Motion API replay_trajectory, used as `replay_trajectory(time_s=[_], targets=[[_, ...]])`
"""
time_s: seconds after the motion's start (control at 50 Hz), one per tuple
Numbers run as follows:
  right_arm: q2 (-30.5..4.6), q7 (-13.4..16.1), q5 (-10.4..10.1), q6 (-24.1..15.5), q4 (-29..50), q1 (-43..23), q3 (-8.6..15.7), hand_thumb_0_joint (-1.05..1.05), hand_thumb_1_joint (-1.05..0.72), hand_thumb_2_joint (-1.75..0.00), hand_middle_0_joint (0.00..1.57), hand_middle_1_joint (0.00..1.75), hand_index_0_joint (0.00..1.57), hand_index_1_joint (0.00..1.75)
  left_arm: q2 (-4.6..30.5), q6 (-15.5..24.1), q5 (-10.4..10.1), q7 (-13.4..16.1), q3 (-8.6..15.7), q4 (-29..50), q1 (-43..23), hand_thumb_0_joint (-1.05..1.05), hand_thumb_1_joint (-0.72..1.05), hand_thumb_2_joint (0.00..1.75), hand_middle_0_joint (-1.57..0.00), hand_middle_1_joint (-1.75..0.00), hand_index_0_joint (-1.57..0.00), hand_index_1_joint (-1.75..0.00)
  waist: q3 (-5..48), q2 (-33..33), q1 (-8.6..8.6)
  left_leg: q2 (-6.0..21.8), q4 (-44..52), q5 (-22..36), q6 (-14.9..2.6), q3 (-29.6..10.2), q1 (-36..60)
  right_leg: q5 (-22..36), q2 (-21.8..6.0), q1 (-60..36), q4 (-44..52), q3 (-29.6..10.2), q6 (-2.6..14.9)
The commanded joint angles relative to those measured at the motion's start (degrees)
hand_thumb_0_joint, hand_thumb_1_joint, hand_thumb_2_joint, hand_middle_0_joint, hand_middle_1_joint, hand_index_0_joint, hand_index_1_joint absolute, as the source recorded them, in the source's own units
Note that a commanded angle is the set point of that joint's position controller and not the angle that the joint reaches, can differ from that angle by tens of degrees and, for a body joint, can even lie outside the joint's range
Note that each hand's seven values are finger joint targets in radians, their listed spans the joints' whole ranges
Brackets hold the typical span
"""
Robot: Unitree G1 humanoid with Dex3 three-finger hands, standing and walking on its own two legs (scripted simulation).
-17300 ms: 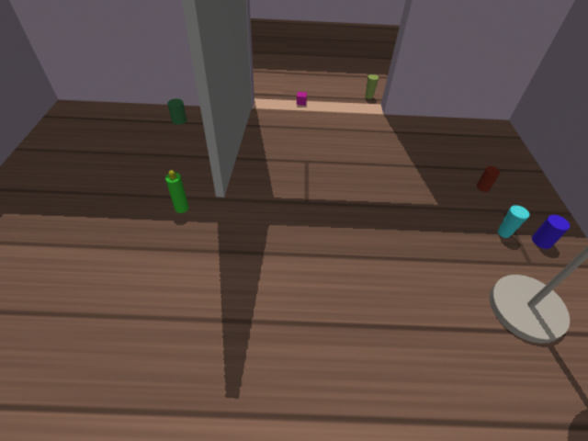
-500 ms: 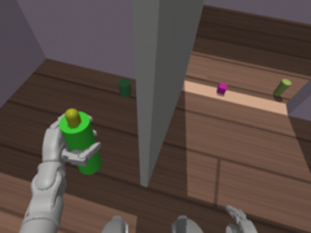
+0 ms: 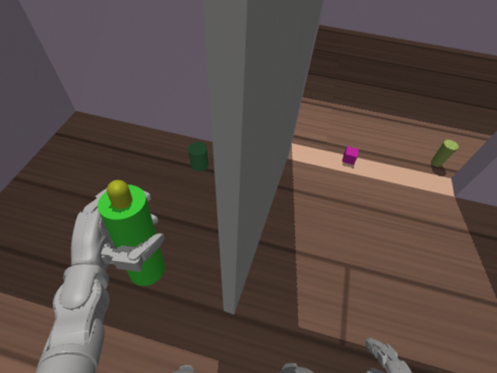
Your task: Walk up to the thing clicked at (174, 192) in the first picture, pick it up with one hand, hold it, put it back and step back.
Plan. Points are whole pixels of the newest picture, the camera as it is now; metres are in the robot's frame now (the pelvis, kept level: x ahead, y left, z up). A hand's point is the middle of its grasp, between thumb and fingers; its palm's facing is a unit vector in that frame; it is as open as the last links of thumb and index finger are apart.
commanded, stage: hold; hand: left
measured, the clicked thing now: (134, 233) +0.34 +0.17 +0.02
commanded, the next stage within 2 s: none
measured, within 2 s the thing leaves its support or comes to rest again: neither
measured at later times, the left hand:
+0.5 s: hand (129, 232) +0.33 +0.17 +0.05, palm faces +0.08 -1.00 -0.01, open 9.1 cm
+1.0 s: hand (124, 235) +0.32 +0.18 +0.05, palm faces +0.07 -1.00 -0.02, open 9.1 cm
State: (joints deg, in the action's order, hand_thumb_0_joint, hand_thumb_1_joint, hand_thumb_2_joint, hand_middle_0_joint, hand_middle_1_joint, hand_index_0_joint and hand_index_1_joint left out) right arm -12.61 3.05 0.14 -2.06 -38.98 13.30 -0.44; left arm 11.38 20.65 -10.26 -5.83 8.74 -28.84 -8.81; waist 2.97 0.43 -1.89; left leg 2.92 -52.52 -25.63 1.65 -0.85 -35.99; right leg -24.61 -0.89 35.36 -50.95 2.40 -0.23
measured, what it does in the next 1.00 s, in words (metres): stands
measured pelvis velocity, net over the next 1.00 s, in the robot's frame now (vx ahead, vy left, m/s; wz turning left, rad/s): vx -0.01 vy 0.01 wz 0.00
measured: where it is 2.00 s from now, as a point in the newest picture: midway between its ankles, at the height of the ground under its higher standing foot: outside the picture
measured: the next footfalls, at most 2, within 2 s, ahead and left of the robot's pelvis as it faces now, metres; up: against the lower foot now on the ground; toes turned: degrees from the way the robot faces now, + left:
none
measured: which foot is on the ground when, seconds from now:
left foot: down 0.00-1.00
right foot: down 0.00-1.00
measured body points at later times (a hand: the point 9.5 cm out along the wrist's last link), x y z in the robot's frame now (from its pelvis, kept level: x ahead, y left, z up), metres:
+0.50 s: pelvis +0.00 +0.00 +0.01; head +0.04 +0.01 +0.46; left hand +0.32 +0.22 +0.05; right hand +0.12 -0.24 -0.10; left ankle +0.01 +0.13 -0.69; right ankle +0.01 -0.12 -0.69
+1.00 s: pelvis -0.01 +0.01 +0.01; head +0.03 +0.01 +0.46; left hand +0.31 +0.23 +0.06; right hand +0.12 -0.24 -0.10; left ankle +0.01 +0.13 -0.69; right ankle +0.01 -0.12 -0.69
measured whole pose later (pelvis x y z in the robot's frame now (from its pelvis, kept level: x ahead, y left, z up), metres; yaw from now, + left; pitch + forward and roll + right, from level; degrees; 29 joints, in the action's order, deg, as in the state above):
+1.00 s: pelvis -0.01 +0.01 +0.01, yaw +0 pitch +5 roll -1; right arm -12.2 2.2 -0.1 -2.4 -39.5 13.4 -0.2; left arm 11.2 20.5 -9.4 -4.4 7.6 -26.7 -6.8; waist 0.9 0.3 -1.4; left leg 2.4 -47.3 -23.0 1.1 -0.3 -29.2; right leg -21.7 -1.2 28.5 -45.4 2.0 -0.8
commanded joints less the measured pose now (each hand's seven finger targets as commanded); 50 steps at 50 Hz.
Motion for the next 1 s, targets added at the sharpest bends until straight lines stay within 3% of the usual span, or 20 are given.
replay_trajectory(time_s=[0.0, 0.22, 0.28, 0.3, 0.36, 0.38, 0.42, 0.48, 0.52, 0.54, 0.56, 0.64, 0.66, 0.72, 0.74, 0.76, 0.78, 0.84, 0.88, 0.98], targets=[[-7.84, 0.64, -0.02, -1.77, 6.57, 0.01, 3.06, 0.00, -0.90, -0.90, 0.20, 0.30, 0.20, 0.30, 8.51, 6.71, -1.64, 0.00, 3.81, 18.17, -19.57, 0.00, 0.33, 1.28, -1.26, -1.40, -1.28, -1.40, 18.76, 2.49, 0.44, -2.20, 7.36, 18.64, -1.42, 0.76, 10.87, 20.16, 1.27, -10.34, 6.82, -0.45, 0.82], [-7.62, 0.51, -0.08, -1.51, 7.13, -0.46, 3.17, 0.00, -0.91, -0.90, 0.20, 0.30, 0.20, 0.30, 7.26, 6.31, -1.12, 0.73, 2.96, 17.08, -17.36, 0.00, 0.29, 1.19, -1.27, -1.38, -1.28, -1.37, 17.95, 0.86, 0.12, -2.40, 8.55, 17.77, -1.74, 1.45, 11.64, 20.75, 0.97, -12.67, 8.87, -0.98, 0.28], [-7.33, 0.63, 0.05, -1.39, 6.56, -0.17, 3.07, 0.00, -0.91, -0.90, 0.20, 0.30, 0.20, 0.30, 9.40, 6.75, -1.04, 1.21, 4.36, 21.26, -19.56, 0.00, 0.32, 1.19, -1.26, -1.37, -1.28, -1.36, 18.44, 1.95, 0.54, -2.45, 8.85, 17.91, -1.59, 1.30, 12.42, 20.29, 1.04, -13.21, 9.02, -0.76, 0.41], [-7.30, 0.40, -0.04, -1.43, 7.32, -0.81, 2.90, 0.00, -0.91, -0.90, 0.20, 0.30, 0.20, 0.30, 6.18, 6.09, -1.19, 1.06, 2.57, 16.75, -16.11, 0.00, 0.33, 1.20, -1.26, -1.37, -1.28, -1.36, 16.42, 0.17, -0.02, -2.33, 9.41, 16.81, -1.61, 1.09, 11.87, 19.05, 1.29, -12.50, 9.30, -0.52, 0.44], [-7.70, 0.52, -0.06, -1.59, 7.15, -0.95, 3.16, 0.00, -0.91, -0.90, 0.20, 0.30, 0.20, 0.30, 7.37, 6.20, -0.94, 1.27, 2.55, 19.34, -19.24, 0.00, 0.32, 1.20, -1.25, -1.37, -1.27, -1.37, 17.55, 2.45, -0.04, -2.20, 9.88, 17.51, -1.45, 1.06, 13.65, 19.32, 1.30, -12.13, 9.65, -0.54, 0.66], [-7.75, 0.65, -0.09, -1.65, 6.71, -0.74, 3.20, 0.00, -0.91, -0.90, 0.20, 0.30, 0.20, 0.30, 9.93, 6.73, -0.94, 1.58, 3.80, 24.11, -22.70, 0.00, 0.33, 1.20, -1.26, -1.38, -1.28, -1.37, 17.53, 3.45, 0.28, -2.37, 10.21, 16.80, -1.46, 1.16, 13.64, 18.92, 1.07, -12.70, 9.87, -0.65, 0.65], [-7.22, 0.50, -0.06, -1.71, 7.16, -1.02, 2.85, 0.00, -0.91, -0.90, 0.20, 0.30, 0.20, 0.30, 6.61, 5.68, -0.85, 1.33, 1.83, 18.60, -17.07, 0.00, 0.31, 1.19, -1.26, -1.37, -1.28, -1.36, 15.94, 1.66, -0.18, -2.32, 10.41, 16.62, -1.52, 1.06, 12.85, 18.84, 1.23, -12.66, 10.09, -0.45, 0.56], [-7.39, 0.58, -0.04, -1.77, 7.15, -1.29, 2.92, 0.00, -0.91, -0.90, 0.20, 0.30, 0.20, 0.30, 6.97, 5.67, -0.95, 1.25, 2.21, 19.23, -18.28, 0.00, 0.30, 1.19, -1.24, -1.37, -1.26, -1.36, 16.53, 1.96, 0.27, -2.28, 10.70, 17.36, -1.50, 1.07, 13.79, 19.27, 1.20, -13.20, 10.42, -0.38, 0.59], [-7.66, 0.58, -0.07, -1.85, 6.47, -0.94, 3.14, 0.00, -0.91, -0.90, 0.20, 0.30, 0.20, 0.30, 9.81, 5.82, -0.82, 1.59, 4.61, 21.11, -20.07, 0.00, 0.29, 1.19, -1.25, -1.37, -1.26, -1.36, 16.83, 2.97, 0.65, -2.25, 10.89, 17.94, -1.40, 0.97, 14.31, 19.58, 1.16, -13.77, 10.43, -0.40, 0.66], [-7.31, 0.41, -0.16, -1.89, 6.88, -1.27, 2.93, 0.00, -0.91, -0.90, 0.20, 0.30, 0.20, 0.30, 7.24, 5.46, -0.84, 1.35, 2.76, 17.41, -16.74, 0.00, 0.28, 1.19, -1.26, -1.38, -1.28, -1.38, 14.82, 1.45, 0.30, -2.26, 11.01, 17.19, -1.48, 0.94, 13.30, 18.92, 1.26, -13.37, 10.59, -0.26, 0.59], [-7.41, 0.41, -0.13, -1.95, 6.62, -1.04, 3.08, 0.00, -0.91, -0.90, 0.20, 0.30, 0.20, 0.30, 8.97, 5.85, -1.07, 1.42, 4.09, 20.49, -19.31, 0.00, 0.31, 1.20, -1.25, -1.37, -1.27, -1.36, 16.09, 2.47, 0.70, -2.35, 11.05, 17.12, -1.52, 1.15, 13.63, 19.15, 1.07, -13.82, 10.85, -0.47, 0.54], [-7.55, 0.40, -0.14, -2.10, 6.38, -1.21, 3.12, 0.00, -0.91, -0.90, 0.20, 0.30, 0.20, 0.30, 7.98, 5.95, -0.97, 1.29, 3.16, 18.68, -19.41, 0.00, 0.30, 1.20, -1.25, -1.38, -1.27, -1.37, 14.64, 2.41, 0.30, -2.39, 11.61, 15.78, -1.49, 1.22, 13.94, 17.84, 1.02, -12.90, 11.34, -0.49, 0.56], [-7.46, 0.33, -0.28, -2.22, 6.69, -1.56, 3.11, 0.00, -0.91, -0.90, 0.20, 0.30, 0.20, 0.30, 6.02, 5.73, -0.92, 1.08, 1.53, 17.36, -17.11, 0.00, 0.29, 1.19, -1.25, -1.38, -1.27, -1.37, 14.31, 1.17, 0.11, -2.17, 12.00, 15.88, -1.47, 1.01, 14.51, 17.63, 1.17, -12.83, 11.21, -0.19, 0.62], [-7.54, -0.07, -0.13, -2.52, 7.17, -1.97, 3.20, 0.00, -0.91, -0.90, 0.20, 0.30, 0.20, 0.30, 6.46, 6.25, -1.00, 0.81, 1.70, 18.42, -17.91, 0.00, 0.28, 1.18, -1.25, -1.37, -1.27, -1.36, 14.85, 1.46, 0.69, -2.13, 11.77, 16.70, -1.36, 0.75, 13.96, 17.97, 1.28, -13.58, 11.05, 0.07, 0.70], [-7.82, -0.05, -0.17, -2.48, 6.70, -1.35, 3.50, 0.00, -0.91, -0.90, 0.20, 0.30, 0.20, 0.30, 10.16, 6.93, -1.03, 1.22, 4.56, 22.63, -21.52, 0.00, 0.27, 1.18, -1.25, -1.37, -1.27, -1.36, 17.49, 3.31, 1.12, -2.26, 11.64, 16.83, -1.32, 0.86, 14.68, 18.10, 1.10, -14.47, 10.86, -0.19, 0.76], [-7.34, 0.05, -0.18, -2.36, 6.40, -0.95, 3.30, 0.00, -0.91, -0.90, 0.20, 0.30, 0.20, 0.30, 10.12, 6.72, -0.42, 1.42, 3.82, 22.27, -20.58, 0.00, 0.28, 1.18, -1.24, -1.36, -1.26, -1.36, 17.30, 4.03, 1.08, -2.47, 11.72, 16.62, -1.29, 1.15, 15.03, 18.17, 0.96, -14.24, 11.27, -0.45, 0.71], [-7.13, -0.05, -0.12, -2.37, 6.74, -1.12, 2.98, 0.00, -0.91, -0.90, 0.20, 0.30, 0.20, 0.30, 5.57, 6.04, -0.82, 1.17, 0.81, 17.74, -15.87, 0.00, 0.28, 1.18, -1.25, -1.37, -1.27, -1.36, 15.56, 1.80, 0.04, -2.31, 11.75, 16.97, -1.37, 1.01, 14.70, 18.43, 1.15, -13.77, 11.20, -0.16, 0.63], [-7.65, -0.18, -0.30, -2.78, 6.32, -1.52, 3.17, 0.00, -0.91, -0.90, 0.20, 0.30, 0.20, 0.30, 6.43, 6.23, -1.23, 1.37, 1.92, 17.62, -19.00, 0.00, 0.29, 1.21, -1.25, -1.38, -1.27, -1.37, 14.31, 1.77, -0.01, -1.95, 12.07, 16.42, -1.21, 0.53, 14.49, 17.51, 1.39, -12.49, 10.96, 0.17, 0.78], [-7.99, -0.09, -0.21, -2.72, 6.36, -1.39, 3.45, 0.00, -0.91, -0.90, 0.20, 0.30, 0.20, 0.30, 9.87, 6.99, -0.80, 1.76, 4.43, 20.32, -20.18, 0.00, 0.29, 1.21, -1.26, -1.39, -1.28, -1.38, 16.28, 3.03, 0.82, -2.13, 12.09, 16.03, -1.25, 0.69, 15.11, 17.17, 1.15, -13.45, 11.08, -0.16, 0.81], [-7.39, -0.02, -0.40, -2.85, 5.96, -1.11, 3.08, 0.00, -0.91, -0.90, 0.20, 0.30, 0.20, 0.30, 7.32, 6.37, -1.26, 1.91, 2.50, 20.26, -18.79, 0.00, 0.29, 1.20, -1.26, -1.38, -1.27, -1.37, 14.52, 2.04, 0.51, -2.34, 12.76, 13.96, -1.39, 0.95, 14.36, 15.86, 1.09, -13.77, 12.09, -0.21, 0.67]])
